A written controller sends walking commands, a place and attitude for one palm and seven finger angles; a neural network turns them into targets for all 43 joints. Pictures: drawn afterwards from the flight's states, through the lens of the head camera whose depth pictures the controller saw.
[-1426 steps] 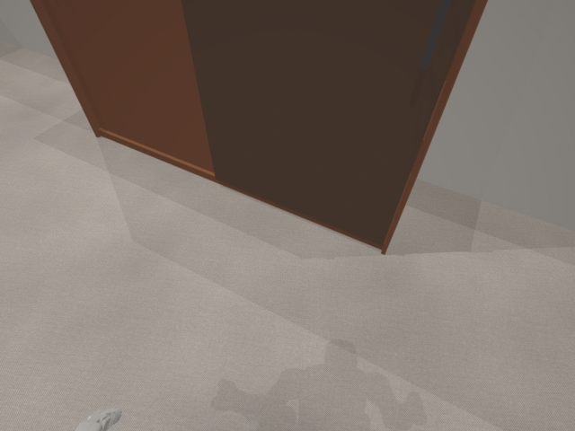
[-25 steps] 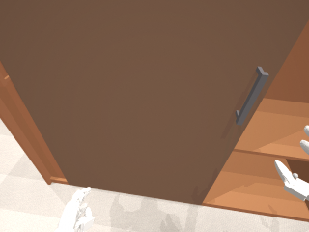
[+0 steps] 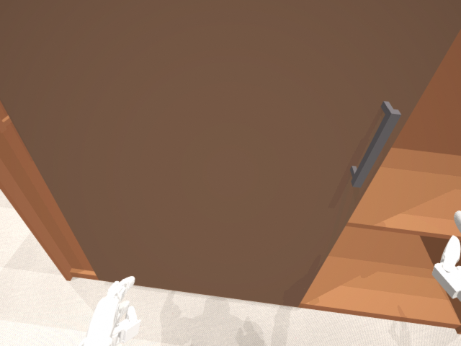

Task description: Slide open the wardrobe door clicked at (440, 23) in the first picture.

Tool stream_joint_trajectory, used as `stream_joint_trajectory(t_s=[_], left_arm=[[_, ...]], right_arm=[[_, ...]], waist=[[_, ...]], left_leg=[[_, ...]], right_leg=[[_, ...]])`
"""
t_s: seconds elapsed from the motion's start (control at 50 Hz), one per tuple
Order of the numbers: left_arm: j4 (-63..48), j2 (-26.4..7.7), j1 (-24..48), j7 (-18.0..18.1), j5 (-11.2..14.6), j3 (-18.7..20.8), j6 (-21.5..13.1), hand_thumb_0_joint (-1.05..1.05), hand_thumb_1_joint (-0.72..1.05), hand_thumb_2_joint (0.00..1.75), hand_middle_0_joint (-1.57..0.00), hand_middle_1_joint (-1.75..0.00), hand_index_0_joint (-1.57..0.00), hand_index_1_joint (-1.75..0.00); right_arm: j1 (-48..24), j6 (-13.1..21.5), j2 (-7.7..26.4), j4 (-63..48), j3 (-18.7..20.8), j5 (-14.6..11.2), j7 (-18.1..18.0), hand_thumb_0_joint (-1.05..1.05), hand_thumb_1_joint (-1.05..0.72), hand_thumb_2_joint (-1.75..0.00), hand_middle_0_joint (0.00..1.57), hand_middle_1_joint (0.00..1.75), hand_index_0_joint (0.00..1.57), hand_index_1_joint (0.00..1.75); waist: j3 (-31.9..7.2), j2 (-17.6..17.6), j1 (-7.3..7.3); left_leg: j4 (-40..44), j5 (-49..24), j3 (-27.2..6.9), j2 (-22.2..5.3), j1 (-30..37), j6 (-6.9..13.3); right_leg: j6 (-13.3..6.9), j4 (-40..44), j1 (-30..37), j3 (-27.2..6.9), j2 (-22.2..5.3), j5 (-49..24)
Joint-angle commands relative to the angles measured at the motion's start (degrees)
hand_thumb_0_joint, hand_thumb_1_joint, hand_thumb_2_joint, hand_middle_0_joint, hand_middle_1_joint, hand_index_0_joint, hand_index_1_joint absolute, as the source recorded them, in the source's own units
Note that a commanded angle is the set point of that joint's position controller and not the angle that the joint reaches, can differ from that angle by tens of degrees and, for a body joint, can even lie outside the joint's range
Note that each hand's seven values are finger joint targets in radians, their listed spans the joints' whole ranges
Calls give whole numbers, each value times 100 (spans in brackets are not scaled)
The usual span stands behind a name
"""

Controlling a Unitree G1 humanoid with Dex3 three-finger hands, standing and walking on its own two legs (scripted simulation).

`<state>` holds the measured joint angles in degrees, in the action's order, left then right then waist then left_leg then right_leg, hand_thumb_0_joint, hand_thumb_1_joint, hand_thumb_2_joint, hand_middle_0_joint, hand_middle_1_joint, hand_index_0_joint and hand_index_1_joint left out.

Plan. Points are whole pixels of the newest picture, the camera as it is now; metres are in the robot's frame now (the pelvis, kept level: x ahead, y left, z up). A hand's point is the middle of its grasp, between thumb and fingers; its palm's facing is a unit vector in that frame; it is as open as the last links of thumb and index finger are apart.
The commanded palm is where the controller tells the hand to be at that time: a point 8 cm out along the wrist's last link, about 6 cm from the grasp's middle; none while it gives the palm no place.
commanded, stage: step back with the hand held close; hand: right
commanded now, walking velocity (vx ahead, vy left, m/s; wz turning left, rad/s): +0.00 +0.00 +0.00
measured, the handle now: (370, 146) +0.45 -0.29 +0.15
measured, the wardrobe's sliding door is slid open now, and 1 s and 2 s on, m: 0.70 0.70 0.70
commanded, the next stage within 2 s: stop stepping back and stand still in 1.26 s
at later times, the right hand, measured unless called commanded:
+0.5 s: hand out of the picture +0.16 -0.29 +0.15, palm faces +0.36 +0.80 -0.48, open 7.4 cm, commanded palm +0.11 -0.33 +0.17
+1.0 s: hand out of the picture +0.09 -0.34 +0.16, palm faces +0.52 +0.77 -0.37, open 7.4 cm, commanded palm +0.01 -0.36 +0.17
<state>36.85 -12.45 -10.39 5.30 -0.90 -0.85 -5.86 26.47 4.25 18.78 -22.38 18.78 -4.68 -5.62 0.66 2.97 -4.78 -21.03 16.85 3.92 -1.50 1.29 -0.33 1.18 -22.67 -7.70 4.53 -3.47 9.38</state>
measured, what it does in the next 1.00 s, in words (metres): walks backwards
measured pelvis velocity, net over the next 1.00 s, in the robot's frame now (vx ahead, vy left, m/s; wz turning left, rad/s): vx -0.11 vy -0.05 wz -0.08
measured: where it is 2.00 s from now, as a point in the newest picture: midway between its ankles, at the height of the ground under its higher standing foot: outside the picture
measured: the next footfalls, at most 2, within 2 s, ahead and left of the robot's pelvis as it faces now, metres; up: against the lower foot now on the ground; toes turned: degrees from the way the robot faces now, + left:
left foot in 1.12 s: -0.11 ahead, +0.07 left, +0.00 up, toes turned -4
right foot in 1.26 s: -0.04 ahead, -0.14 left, +0.00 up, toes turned +0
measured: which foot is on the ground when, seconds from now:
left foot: down 0.00-0.92, up 0.94-1.00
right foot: down 0.00-1.00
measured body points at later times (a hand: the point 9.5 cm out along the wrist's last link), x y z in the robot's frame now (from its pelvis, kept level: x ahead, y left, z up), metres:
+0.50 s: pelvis -0.04 -0.03 +0.00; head -0.02 -0.03 +0.45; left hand +0.15 +0.21 -0.08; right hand +0.14 -0.33 +0.18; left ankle -0.05 +0.12 -0.74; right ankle +0.04 -0.14 -0.74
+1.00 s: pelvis -0.11 -0.05 -0.01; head -0.09 -0.08 +0.44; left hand +0.09 +0.16 -0.08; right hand +0.06 -0.38 +0.18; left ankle -0.10 +0.09 -0.72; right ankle +0.03 -0.14 -0.74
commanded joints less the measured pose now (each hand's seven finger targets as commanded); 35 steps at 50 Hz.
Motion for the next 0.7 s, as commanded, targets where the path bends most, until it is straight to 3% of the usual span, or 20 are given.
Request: stream_joint_trajectory(t_s=[0.0,0.06,0.08,0.1,0.12,0.14,0.2,0.26,0.3,0.36,0.38,0.46,0.54,0.6,0.66,0.68], left_arm=[[-937,-604,834,76,9,197,-336,0,90,90,-20,-30,-20,-30],[-924,-629,843,85,12,223,-349,0,90,90,-20,-30,-20,-30],[-927,-608,832,82,15,215,-348,0,90,90,-20,-30,-20,-30],[-887,-636,834,96,16,220,-332,0,90,90,-20,-30,-20,-30],[-1036,-682,884,39,30,176,-163,0,90,90,-20,-30,-20,-30],[-921,-576,850,38,12,162,-64,0,90,90,-20,-30,-20,-30],[-1138,-632,756,8,38,231,110,0,90,90,-20,-30,-20,-30],[-1304,-679,689,4,79,274,242,0,90,90,-20,-30,-20,-30],[-1405,-670,685,14,92,273,319,0,90,90,-20,-30,-20,-30],[-1478,-700,687,56,114,297,354,0,90,90,-20,-30,-20,-30],[-1485,-672,646,59,123,279,356,0,90,90,-20,-30,-20,-30],[-1520,-769,619,81,125,313,267,0,90,90,-20,-30,-20,-30],[-1534,-830,582,77,127,302,93,0,90,90,-20,-30,-20,-30],[-1530,-867,550,67,138,330,-68,0,90,90,-20,-30,-20,-30],[-1482,-858,446,32,125,389,-205,0,90,90,-20,-30,-20,-30],[-1473,-780,423,17,131,366,-238,0,90,90,-20,-30,-20,-30]], right_arm=[[-613,371,1099,-1183,677,-37,-79,0,-90,-90,20,30,20,30],[-623,401,1165,-1189,735,-37,-80,0,-90,-90,20,30,20,30],[-598,411,1115,-1173,697,-34,-78,0,-90,-90,20,30,20,30],[-944,408,1316,-1122,863,-37,-109,0,-90,-90,20,30,20,30],[-1546,620,1946,-1523,1371,38,-139,0,-90,-90,20,30,20,30],[-1013,626,1514,-1021,1032,47,-79,0,-90,-90,20,30,20,30],[-383,688,1319,-1134,906,91,-45,0,-90,-90,20,30,20,30],[93,703,1399,-1389,1028,56,-69,0,-90,-90,20,30,20,30],[182,693,1471,-1505,1097,27,-86,0,-90,-90,20,30,20,30],[208,730,1709,-1543,1334,-10,-142,0,-90,-90,20,30,20,30],[252,746,1610,-1481,1274,-20,-148,0,-90,-90,20,30,20,30],[105,847,1702,-1767,1326,-5,-208,0,-90,-90,20,30,20,30],[99,978,1537,-1789,1255,76,-257,0,-90,-90,20,30,20,30],[157,1097,1505,-1800,1357,170,-273,0,-90,-90,20,30,20,30],[440,1201,1675,-1818,1612,183,-276,0,-90,-90,20,30,20,30],[492,1228,1556,-1844,1500,155,-258,0,-90,-90,20,30,20,30]], waist=[[-226,-23,41],[-224,-172,37],[-238,-62,43],[-244,-50,54],[202,-214,264],[131,-560,319],[-538,-198,301],[-946,0,295],[-963,-148,302],[-854,-210,308],[-809,-232,322],[-764,156,340],[-513,579,343],[-564,922,301],[-693,795,286],[-639,635,306]], left_leg=[[529,-1434,-133,136,-1031,-5],[612,-1363,-143,162,-1008,-4],[552,-1395,-142,137,-995,-1],[579,-1320,-146,146,-1029,-2],[843,-1763,-365,-166,-1662,-54],[733,-2131,-285,-298,-1655,-73],[287,-2901,-201,-294,-1350,-146],[84,-2686,-173,-193,-1284,-161],[26,-2464,-172,-152,-1349,-143],[43,-1888,-202,-116,-1467,-118],[23,-1713,-192,-92,-1483,-109],[-63,-1057,-232,26,-1380,-90],[-426,-173,-215,237,-968,-83],[-1001,-126,-193,408,-362,-66],[-966,83,-312,470,-364,18],[-784,206,-401,419,-653,61]], right_leg=[[-279,158,810,-99,268,-706],[-283,170,819,-100,271,-669],[-284,174,824,-99,271,-694],[-271,190,807,-107,276,-631],[-340,-236,343,-111,128,-552],[-336,-430,243,-129,142,-699],[-355,-496,368,-80,119,-1522],[-364,-463,466,-110,49,-1985],[-342,-429,359,-157,-10,-1998],[-322,-301,144,-230,-42,-1506],[-316,-241,70,-256,-68,-1358],[-340,61,-318,-412,-131,-391],[-465,734,-1381,-840,-362,1584],[-594,1075,-2258,-1169,-555,2648],[-587,922,-2455,-1251,-499,2831],[-524,747,-2281,-1150,-416,2677]])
